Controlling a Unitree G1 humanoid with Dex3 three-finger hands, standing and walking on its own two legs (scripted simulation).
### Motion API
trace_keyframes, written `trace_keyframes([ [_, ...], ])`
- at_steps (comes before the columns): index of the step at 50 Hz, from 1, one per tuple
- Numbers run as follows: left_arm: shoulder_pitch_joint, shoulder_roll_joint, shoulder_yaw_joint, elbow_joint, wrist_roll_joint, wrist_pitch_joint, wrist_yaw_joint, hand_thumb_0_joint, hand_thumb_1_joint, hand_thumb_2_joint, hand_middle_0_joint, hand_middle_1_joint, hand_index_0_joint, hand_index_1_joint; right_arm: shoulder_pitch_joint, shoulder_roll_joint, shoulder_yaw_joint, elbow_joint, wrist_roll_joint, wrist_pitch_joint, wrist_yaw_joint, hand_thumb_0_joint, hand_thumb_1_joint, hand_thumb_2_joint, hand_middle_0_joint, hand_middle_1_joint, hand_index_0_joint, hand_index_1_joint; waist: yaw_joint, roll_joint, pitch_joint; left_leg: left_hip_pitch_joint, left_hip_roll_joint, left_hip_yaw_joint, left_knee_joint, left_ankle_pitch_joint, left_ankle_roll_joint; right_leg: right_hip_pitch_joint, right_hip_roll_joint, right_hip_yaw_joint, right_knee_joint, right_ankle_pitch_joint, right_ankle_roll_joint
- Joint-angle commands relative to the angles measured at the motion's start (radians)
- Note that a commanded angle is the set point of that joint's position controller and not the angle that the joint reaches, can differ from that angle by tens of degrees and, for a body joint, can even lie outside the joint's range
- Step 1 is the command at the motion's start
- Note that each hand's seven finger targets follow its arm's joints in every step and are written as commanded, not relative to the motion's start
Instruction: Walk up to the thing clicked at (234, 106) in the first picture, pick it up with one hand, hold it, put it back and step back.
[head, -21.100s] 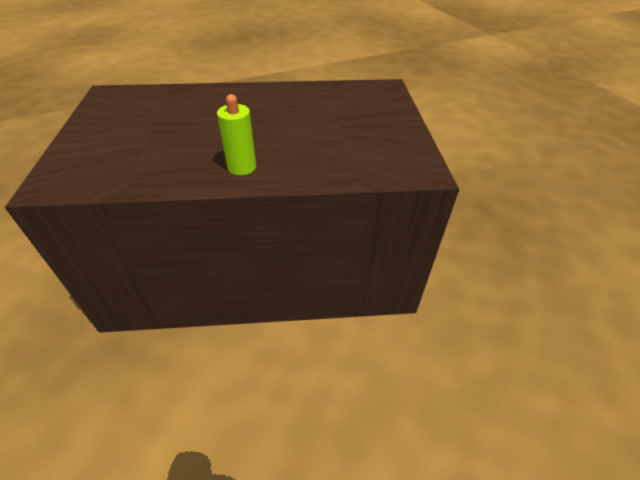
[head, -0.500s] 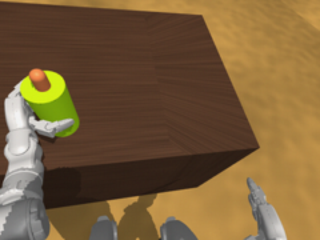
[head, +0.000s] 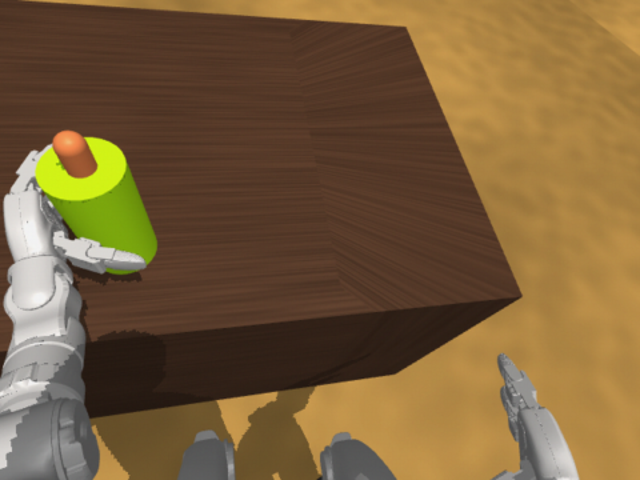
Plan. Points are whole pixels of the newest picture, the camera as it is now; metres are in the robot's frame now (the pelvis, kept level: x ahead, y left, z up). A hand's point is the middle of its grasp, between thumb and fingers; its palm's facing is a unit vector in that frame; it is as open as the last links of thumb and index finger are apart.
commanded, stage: withdraw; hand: left
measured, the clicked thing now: (101, 202) +0.46 +0.22 +0.04
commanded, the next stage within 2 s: rise in 0.36 s
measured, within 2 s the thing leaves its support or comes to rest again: neither
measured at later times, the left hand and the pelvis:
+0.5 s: hand out of the picture +0.46 +0.31 +0.14, palm faces +0.28 -0.96 -0.03, open 17.7 cm; pelvis +0.02 +0.01 +0.04, yaw +0 degrees
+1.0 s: hand out of the picture +0.35 +0.37 +0.10, palm faces +0.43 -0.81 -0.40, open 17.4 cm; pelvis +0.03 +0.01 +0.08, yaw +1 degrees
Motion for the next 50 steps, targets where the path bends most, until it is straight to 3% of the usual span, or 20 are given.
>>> trace_keyframes([
  [1,-0.354,0.231,0.020,-0.220,0.005,-0.066,0.011,0.000,-0.611,0.066,-0.130,-0.116,-0.143,-0.108,0.063,-0.183,-0.126,-0.195,0.003,-0.054,-0.017,0.000,0.536,-0.050,0.052,0.051,0.052,0.051,-0.015,0.157,-0.486,0.498,-0.025,-0.024,-0.129,0.308,0.017,0.115,0.022,0.007,-0.141,0.337,-0.026],
  [8,-0.398,0.358,0.084,-0.362,-0.003,-0.050,-0.002,0.000,-0.611,0.055,-0.067,-0.062,-0.076,-0.058,0.062,-0.185,-0.134,-0.192,0.008,-0.033,-0.023,0.000,0.529,-0.053,0.053,0.051,0.052,0.051,0.037,0.257,-0.557,0.596,-0.027,-0.020,-0.154,0.403,0.005,0.198,0.017,0.014,-0.156,0.396,-0.028],
  [9,-0.418,0.370,0.085,-0.413,-0.002,-0.043,0.000,0.000,-0.595,0.055,-0.066,-0.060,-0.075,-0.055,0.066,-0.169,-0.113,-0.208,0.009,-0.030,-0.023,0.000,0.527,-0.054,0.053,0.051,0.052,0.051,0.049,0.278,-0.584,0.628,-0.027,-0.018,-0.159,0.435,0.002,0.219,0.015,0.016,-0.160,0.421,-0.027],
  [13,-0.391,0.413,0.105,-0.406,-0.006,0.027,-0.030,0.000,-0.604,0.020,-0.069,-0.042,-0.080,-0.034,0.049,-0.168,-0.115,-0.126,0.018,-0.007,-0.033,0.000,0.522,-0.054,0.053,0.051,0.052,0.051,0.079,0.314,-0.536,0.702,-0.020,-0.028,-0.207,0.494,-0.013,0.208,0.017,0.010,-0.189,0.402,-0.034],
  [17,-0.301,0.333,0.059,-0.256,-0.028,0.132,-0.070,0.000,-0.611,0.001,-0.059,-0.029,-0.076,-0.017,0.028,-0.155,-0.099,-0.062,0.032,-0.002,-0.045,0.000,0.535,-0.051,0.052,0.051,0.052,0.051,0.070,0.197,-0.378,0.614,-0.019,-0.017,-0.271,0.341,0.001,0.243,0.021,0.010,-0.264,0.336,-0.028],
  [19,-0.331,0.355,0.063,-0.255,-0.042,0.168,-0.095,0.000,-0.611,0.000,-0.058,-0.022,-0.079,-0.005,0.017,-0.150,-0.085,-0.028,0.040,-0.005,-0.052,0.000,0.545,-0.048,0.052,0.051,0.052,0.051,0.068,0.177,-0.357,0.614,-0.018,-0.013,-0.290,0.330,0.005,0.253,0.019,0.007,-0.283,0.335,-0.028],
  [20,-0.313,0.326,0.043,-0.223,-0.050,0.185,-0.114,0.000,-0.611,0.000,-0.056,-0.024,-0.081,-0.005,0.019,-0.128,-0.053,-0.013,0.043,-0.005,-0.052,0.000,0.550,-0.047,0.052,0.051,0.052,0.051,0.070,0.157,-0.344,0.614,-0.018,-0.012,-0.297,0.351,0.007,0.262,0.020,0.006,-0.290,0.350,-0.027],
  [24,-0.285,0.332,0.047,-0.195,-0.081,0.216,-0.163,0.000,-0.575,0.053,-0.052,-0.036,-0.050,-0.042,-0.020,-0.147,-0.063,0.014,0.061,-0.021,-0.063,0.000,0.604,-0.045,0.048,0.054,0.050,0.054,0.074,0.057,-0.296,0.592,-0.023,0.002,-0.331,0.326,0.022,0.315,0.018,0.010,-0.330,0.364,-0.020],
  [25,-0.167,0.505,0.046,-0.106,0.070,0.278,-0.103,0.000,-0.583,0.041,-0.060,-0.059,-0.064,-0.058,0.035,-0.214,-0.142,0.017,0.071,0.003,-0.070,0.000,0.581,-0.049,0.050,0.054,0.051,0.054,0.110,0.088,-0.316,0.668,-0.038,0.014,-0.382,0.346,0.010,0.364,0.012,0.004,-0.364,0.374,-0.021],
  [27,-0.355,0.488,0.029,-0.282,0.052,0.305,-0.050,0.000,-0.577,0.048,-0.057,-0.060,-0.060,-0.060,-0.003,-0.168,-0.087,0.001,0.083,0.020,-0.062,0.000,0.575,-0.050,0.051,0.054,0.051,0.054,0.103,0.123,-0.362,0.732,-0.037,0.013,-0.395,0.385,0.006,0.387,0.013,0.005,-0.378,0.406,-0.019],
  [29,-0.379,0.577,0.072,-0.323,0.071,0.326,-0.017,0.000,-0.572,0.048,-0.056,-0.066,-0.061,-0.065,-0.018,-0.202,-0.134,-0.008,0.091,0.032,-0.073,0.000,0.576,-0.050,0.051,0.054,0.051,0.054,0.115,0.129,-0.394,0.780,-0.035,0.012,-0.414,0.419,0.004,0.431,0.012,0.003,-0.391,0.430,-0.017],
  [31,-0.268,0.566,0.064,-0.210,0.091,0.352,0.018,0.000,-0.566,0.039,-0.059,-0.066,-0.067,-0.061,-0.015,-0.204,-0.130,-0.024,0.101,0.038,-0.076,0.000,0.563,-0.053,0.051,0.054,0.051,0.054,0.113,0.038,-0.333,0.763,-0.037,0.013,-0.428,0.416,0.016,0.458,0.012,0.003,-0.410,0.430,-0.015],
  [34,-0.257,0.641,0.111,-0.252,0.114,0.364,0.062,0.000,-0.510,0.047,-0.061,-0.031,-0.052,-0.040,0.014,-0.179,-0.116,0.021,0.099,0.051,-0.079,0.000,0.485,-0.073,0.053,0.053,0.052,0.053,0.147,0.124,-0.344,0.798,-0.044,0.027,-0.442,0.459,0.011,0.484,-0.001,0.015,-0.431,0.456,-0.019],
  [37,-0.178,0.553,0.059,-0.203,0.116,0.386,0.082,0.000,-0.491,0.037,-0.058,-0.022,-0.050,-0.029,-0.002,-0.111,-0.045,0.067,0.104,0.039,-0.066,0.000,0.486,-0.071,0.053,0.053,0.052,0.053,0.160,0.164,-0.262,0.797,-0.046,0.033,-0.464,0.449,0.006,0.467,-0.006,0.015,-0.458,0.427,-0.022],
  [39,-0.175,0.522,0.038,-0.249,0.117,0.394,0.092,0.000,-0.496,0.043,-0.057,-0.019,-0.047,-0.030,-0.024,-0.112,-0.041,0.070,0.103,0.024,-0.063,0.000,0.486,-0.072,0.053,0.053,0.052,0.053,0.159,0.187,-0.280,0.832,-0.042,0.039,-0.475,0.466,0.001,0.481,-0.006,0.013,-0.467,0.435,-0.024],
  [41,-0.110,0.487,0.016,-0.288,0.115,0.408,0.097,0.000,-0.520,0.030,-0.060,-0.016,-0.050,-0.026,-0.027,-0.129,-0.051,0.055,0.099,0.007,-0.063,0.000,0.499,-0.069,0.053,0.053,0.052,0.053,0.162,0.213,-0.324,0.898,-0.035,0.038,-0.471,0.529,-0.005,0.484,-0.005,0.008,-0.472,0.467,-0.024],
  [43,-0.078,0.422,-0.040,-0.382,0.104,0.417,0.099,0.000,-0.546,0.034,-0.066,-0.021,-0.054,-0.033,-0.027,-0.132,-0.054,0.076,0.100,-0.007,-0.066,0.000,0.488,-0.071,0.054,0.053,0.052,0.053,0.169,0.253,-0.322,0.949,-0.027,0.030,-0.482,0.565,-0.016,0.470,-0.002,-0.003,-0.476,0.458,-0.029],
  [44,-0.029,0.436,-0.024,-0.412,0.100,0.425,0.105,0.000,-0.542,0.035,-0.064,-0.021,-0.053,-0.033,-0.011,-0.174,-0.100,0.099,0.099,-0.012,-0.074,0.000,0.489,-0.071,0.054,0.053,0.053,0.053,0.168,0.234,-0.321,0.958,-0.025,0.028,-0.483,0.570,-0.017,0.472,-0.002,-0.006,-0.482,0.463,-0.028],
  [46,0.138,0.373,-0.039,-0.483,0.085,0.442,0.115,0.000,-0.547,0.032,-0.068,-0.027,-0.059,-0.037,0.019,-0.174,-0.096,0.111,0.102,-0.020,-0.077,0.000,0.484,-0.072,0.054,0.053,0.053,0.053,0.182,0.188,-0.281,0.950,-0.022,0.028,-0.498,0.574,-0.019,0.498,0.000,-0.016,-0.485,0.470,-0.030],
  [50,0.428,0.251,-0.069,-0.796,0.049,0.469,0.131,0.000,-0.534,0.023,-0.059,-0.031,-0.055,-0.035,0.035,-0.197,-0.137,0.052,0.115,-0.033,-0.095,0.000,0.520,-0.059,0.054,0.053,0.053,0.053,0.182,0.093,-0.219,0.936,-0.023,0.028,-0.536,0.533,-0.015,0.552,0.005,-0.034,-0.501,0.459,-0.029],
])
